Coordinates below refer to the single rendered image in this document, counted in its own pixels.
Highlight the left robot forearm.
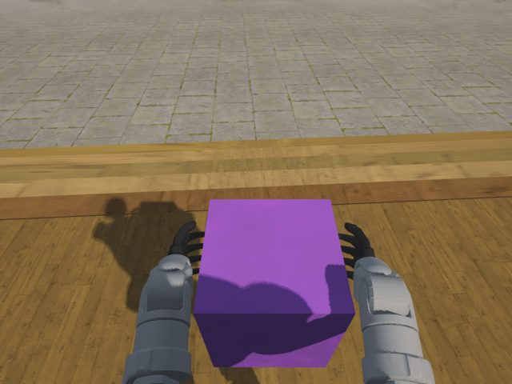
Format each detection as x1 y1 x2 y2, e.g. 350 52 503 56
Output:
122 254 194 384

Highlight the robot left hand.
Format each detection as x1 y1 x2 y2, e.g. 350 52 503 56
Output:
167 221 205 275

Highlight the right robot forearm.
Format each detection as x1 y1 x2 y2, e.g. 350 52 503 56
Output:
353 257 435 384

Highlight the carton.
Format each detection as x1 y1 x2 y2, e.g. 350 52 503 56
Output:
193 199 355 368

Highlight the robot right hand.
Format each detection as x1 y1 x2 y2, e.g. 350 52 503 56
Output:
338 222 375 280

